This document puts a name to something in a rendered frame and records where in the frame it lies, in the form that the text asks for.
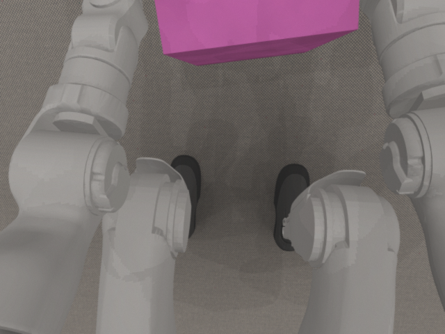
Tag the left robot forearm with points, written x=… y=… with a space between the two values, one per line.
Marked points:
x=98 y=71

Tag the right robot forearm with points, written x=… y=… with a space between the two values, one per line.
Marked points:
x=409 y=38

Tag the robot right shin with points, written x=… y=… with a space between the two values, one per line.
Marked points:
x=343 y=177

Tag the carton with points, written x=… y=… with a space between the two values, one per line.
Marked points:
x=204 y=32

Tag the robot right upper arm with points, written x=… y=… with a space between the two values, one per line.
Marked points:
x=412 y=162

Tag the robot left upper arm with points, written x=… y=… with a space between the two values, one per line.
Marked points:
x=64 y=183

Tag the robot left thigh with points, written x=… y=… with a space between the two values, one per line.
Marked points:
x=137 y=269

